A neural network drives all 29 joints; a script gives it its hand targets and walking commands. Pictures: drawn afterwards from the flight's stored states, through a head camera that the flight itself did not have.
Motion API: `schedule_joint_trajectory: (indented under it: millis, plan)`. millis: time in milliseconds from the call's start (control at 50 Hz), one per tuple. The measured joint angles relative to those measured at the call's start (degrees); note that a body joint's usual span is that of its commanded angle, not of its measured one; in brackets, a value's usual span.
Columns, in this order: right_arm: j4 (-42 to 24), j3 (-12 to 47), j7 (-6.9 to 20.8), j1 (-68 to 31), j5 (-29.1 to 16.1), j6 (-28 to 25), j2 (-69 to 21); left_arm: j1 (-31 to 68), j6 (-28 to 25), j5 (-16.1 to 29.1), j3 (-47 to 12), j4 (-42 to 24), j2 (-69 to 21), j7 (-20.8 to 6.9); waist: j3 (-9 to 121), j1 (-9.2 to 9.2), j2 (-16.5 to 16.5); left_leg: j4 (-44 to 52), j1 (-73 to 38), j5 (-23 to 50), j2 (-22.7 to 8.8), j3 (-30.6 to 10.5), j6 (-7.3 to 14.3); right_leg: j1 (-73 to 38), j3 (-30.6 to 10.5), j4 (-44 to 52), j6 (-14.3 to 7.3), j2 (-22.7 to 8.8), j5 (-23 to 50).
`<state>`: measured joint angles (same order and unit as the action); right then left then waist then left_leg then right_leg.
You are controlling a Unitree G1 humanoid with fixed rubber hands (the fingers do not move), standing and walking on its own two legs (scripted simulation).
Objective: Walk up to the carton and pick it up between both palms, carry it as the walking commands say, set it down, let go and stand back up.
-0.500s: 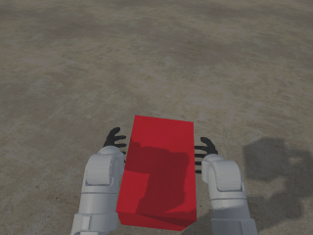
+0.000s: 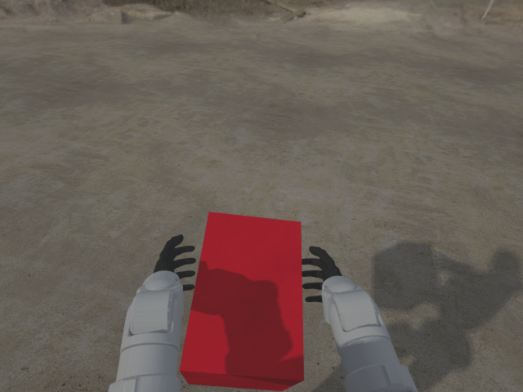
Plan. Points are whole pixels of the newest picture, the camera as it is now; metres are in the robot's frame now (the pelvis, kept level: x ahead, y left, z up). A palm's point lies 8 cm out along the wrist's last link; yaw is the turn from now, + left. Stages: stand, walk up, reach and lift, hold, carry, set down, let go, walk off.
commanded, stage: hold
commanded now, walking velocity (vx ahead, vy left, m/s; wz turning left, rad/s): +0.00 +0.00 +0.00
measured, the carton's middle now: (245, 302) +0.32 +0.08 -0.04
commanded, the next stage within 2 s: set down in 0.36 s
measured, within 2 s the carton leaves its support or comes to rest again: neither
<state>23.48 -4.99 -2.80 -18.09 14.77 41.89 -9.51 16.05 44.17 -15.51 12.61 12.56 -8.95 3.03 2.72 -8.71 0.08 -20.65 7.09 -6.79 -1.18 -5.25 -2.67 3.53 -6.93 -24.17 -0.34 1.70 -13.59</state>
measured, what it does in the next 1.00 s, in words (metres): stands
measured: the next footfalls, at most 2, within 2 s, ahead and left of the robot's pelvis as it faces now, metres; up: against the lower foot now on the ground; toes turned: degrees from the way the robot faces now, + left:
none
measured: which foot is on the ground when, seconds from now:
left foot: down 0.00-1.00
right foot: down 0.00-1.00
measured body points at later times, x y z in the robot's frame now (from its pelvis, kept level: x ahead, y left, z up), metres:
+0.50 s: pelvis -0.03 +0.03 +0.00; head -0.10 +0.05 +0.44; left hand +0.29 +0.20 +0.07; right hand +0.31 -0.06 +0.04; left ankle +0.06 +0.15 -0.74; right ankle +0.00 -0.13 -0.74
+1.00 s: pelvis -0.02 +0.00 -0.01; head +0.02 +0.02 +0.43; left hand +0.30 +0.19 -0.03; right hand +0.34 -0.07 -0.03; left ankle +0.06 +0.15 -0.74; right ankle +0.01 -0.13 -0.74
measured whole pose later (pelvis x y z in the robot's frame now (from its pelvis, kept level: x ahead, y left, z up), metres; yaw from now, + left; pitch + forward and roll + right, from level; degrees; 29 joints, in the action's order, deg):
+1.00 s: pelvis -0.02 +0.00 -0.01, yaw +0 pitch +2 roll +0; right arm 43.5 -20.9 -4.5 -32.4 23.0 25.1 -11.0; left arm 28.3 25.9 -25.1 26.2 31.7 -13.3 5.2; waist -3.3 -8.5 -2.6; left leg -29.6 23.2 -8.3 -0.2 -5.7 -3.3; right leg 20.4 -7.1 -34.9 0.5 2.0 -16.0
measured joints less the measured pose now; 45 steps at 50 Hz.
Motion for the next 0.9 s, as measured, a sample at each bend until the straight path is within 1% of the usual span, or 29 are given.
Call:
schedule_joint_trajectory:
  millis: [40, 60, 80, 140, 220, 280, 340, 400, 420, 460, 500, 540, 580, 620, 680, 720, 760, 800, 840, 900]
  plan:
    - [2.8, -2.3, 0.5, -2.4, 1.7, 0.2, -0.7, 2.6, 0.1, -1.4, 2.2, 2.5, -0.7, 0.0, -1.2, -0.44, 0.1, -1.4, -0.2, -0.5, 0.4, -0.1, 0.5, -0.6, 0.0, -0.8, 0.1, -0.3, -0.4]
    - [3.9, -3.4, 0.7, -3.3, 2.3, 0.3, -1.1, 3.6, 0.1, -1.9, 2.9, 3.5, -1.0, 0.5, -1.9, -0.52, 0.2, -2.1, -0.2, -0.7, 0.6, -0.2, 0.6, -0.8, 0.1, -1.2, 0.2, -0.4, -0.5]
    - [4.8, -4.4, 0.7, -4.0, 2.8, 0.4, -1.3, 4.3, 0.1, -2.1, 3.2, 4.4, -1.3, 1.5, -2.6, -0.47, 0.3, -2.8, -0.1, -0.8, 0.8, -0.4, 0.6, -0.9, 0.2, -1.5, 0.2, -0.5, -0.6]
    - [6.3, -5.9, 0.8, -4.8, 3.3, 0.5, -1.6, 5.6, 0.2, -1.5, 2.0, 6.2, -1.8, 6.3, -4.3, 0.38, 0.2, -4.1, 0.5, -0.8, 1.4, -0.8, 0.6, -1.0, 0.6, -1.9, 0.3, -0.9, -0.6]
    - [5.9, -6.9, -1.2, -3.9, 2.8, 0.5, -1.2, 7.8, 0.0, -0.9, 0.1, 8.6, -2.6, 8.9, -4.8, 2.16, -0.3, -5.1, 2.0, -0.7, 2.2, -1.0, 1.3, -0.1, 0.7, -2.0, 0.6, -1.6, -0.3]
    - [4.6, -6.8, -3.2, -3.1, 1.5, 0.8, -0.6, 9.7, -0.8, -1.2, -0.7, 10.5, -3.4, 9.5, -4.2, 3.13, -0.7, -5.3, 2.9, -0.6, 2.4, 0.0, 1.8, 1.1, -0.2, -2.1, 0.4, -1.7, 0.0]
    - [4.4, -6.7, -3.3, -3.1, 0.5, 1.0, 0.5, 11.4, -1.4, -2.6, -0.2, 12.4, -4.1, 8.8, -2.8, 3.03, -1.1, -5.1, 3.2, -0.5, 2.0, 1.6, 2.1, 2.1, -1.9, -2.2, -0.1, -1.5, 0.3]
    - [6.0, -6.6, -2.2, -4.2, 0.3, 1.1, 1.8, 12.3, -1.7, -4.3, 1.6, 13.8, -4.4, 6.6, -1.6, 2.09, -1.3, -4.9, 2.8, -0.6, 1.6, 2.9, 2.2, 2.3, -3.2, -2.3, -0.8, -1.1, 0.4]
    - [7.3, -6.9, -1.3, -5.0, 1.0, 0.9, 2.1, 12.8, -2.1, -5.5, 2.7, 15.0, -4.6, 5.6, -1.4, 1.22, -1.3, -4.6, 2.3, -0.7, 1.3, 3.4, 2.2, 2.3, -3.7, -2.7, -1.1, -0.9, -0.5]
    - [11.7, -8.5, 1.6, -7.8, 3.4, 0.3, 2.6, 13.9, -2.5, -7.5, 5.5, 17.3, -5.0, 5.0, -1.3, -0.33, -1.2, -4.1, 1.2, -0.7, 0.8, 3.7, 2.1, 1.7, -3.9, -3.4, -1.8, -0.4, -3.6]
    - [16.4, -10.0, 3.5, -11.0, 5.5, -0.7, 2.7, 14.2, -2.3, -8.5, 7.6, 17.7, -5.1, 5.2, -1.7, -1.12, -1.5, -3.7, 0.5, -0.6, 0.7, 3.1, 1.8, 1.1, -3.4, -3.7, -2.5, -0.2, -5.0]
    - [19.6, -11.1, 4.1, -13.4, 7.3, -1.9, 2.1, 13.7, -2.3, -8.7, 9.0, 16.7, -4.9, 4.9, -2.4, -1.49, -2.4, -3.3, -0.1, -0.1, 1.1, 2.5, 1.4, 0.6, -2.8, -3.7, -2.6, -0.5, -3.4]
    - [21.2, -12.1, 3.8, -14.6, 8.8, -2.9, 0.7, 12.7, -2.9, -9.1, 10.4, 15.5, -4.5, 4.2, -2.9, -1.39, -3.3, -3.2, -0.1, 0.2, 1.5, 1.9, 1.2, 0.5, -2.3, -3.6, -2.2, -0.8, -0.8]
    - [22.0, -13.5, 3.2, -14.8, 9.9, -4.1, -0.9, 11.4, -3.8, -9.4, 11.6, 14.9, -4.0, 3.4, -3.2, -0.61, -3.3, -3.3, 0.0, 0.1, 1.5, 1.0, 0.9, 0.2, -1.4, -3.3, -1.7, -0.8, -0.4]
    - [22.2, -15.8, 2.3, -13.8, 10.7, -5.7, -2.3, 10.7, -4.9, -9.5, 12.7, 15.7, -3.8, 2.4, -3.7, 0.82, -2.0, -3.7, 0.7, 0.0, 1.3, -0.2, 0.6, 0.1, -0.2, -2.9, -2.4, -0.6, -0.8]
    - [21.3, -16.3, 1.8, -12.7, 10.5, -6.7, -2.3, 11.0, -6.0, -9.5, 12.5, 16.9, -3.9, 2.1, -4.4, 1.28, -0.8, -4.2, 1.6, -0.1, 1.4, -0.5, 0.5, 0.9, 0.1, -3.3, -2.6, -0.6, -0.9]
    - [20.3, -16.2, 1.4, -11.8, 10.1, -7.6, -1.6, 11.9, -7.6, -9.5, 12.5, 18.8, -4.2, 1.7, -5.2, 1.10, 0.4, -5.0, 2.8, -0.3, 1.4, -0.3, 0.6, 2.4, -0.1, -4.3, -2.1, -0.6, -1.1]
    - [19.7, -15.8, 0.6, -11.5, 9.7, -8.8, -0.7, 13.1, -9.8, -9.5, 13.0, 20.7, -4.6, 1.4, -5.9, 0.62, 1.0, -5.9, 4.5, -0.7, 1.5, 0.1, 0.8, 4.4, -0.6, -5.7, -0.9, -0.6, -1.3]
    - [19.7, -15.4, -0.1, -12.0, 9.3, -10.2, -0.2, 13.9, -12.0, -9.6, 13.9, 21.8, -4.9, 1.4, -6.3, 0.13, 0.8, -6.8, 6.4, -1.1, 1.5, 0.5, 1.0, 6.8, -1.0, -7.3, 0.1, -0.5, -1.7]
    - [20.2, -15.3, -0.9, -13.3, 8.8, -12.5, -0.1, 14.1, -14.9, -9.7, 14.7, 21.6, -5.0, 1.8, -6.7, -0.28, -0.7, -8.0, 9.8, -1.4, 1.4, 0.7, 0.6, 10.7, -1.2, -9.5, 0.9, -0.3, -2.3]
